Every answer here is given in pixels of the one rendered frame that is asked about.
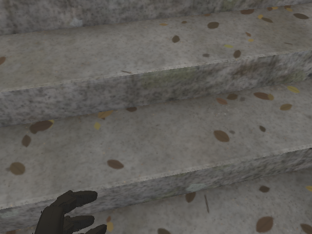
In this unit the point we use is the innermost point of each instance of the robot left hand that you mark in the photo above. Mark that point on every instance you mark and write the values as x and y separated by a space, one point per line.
53 221

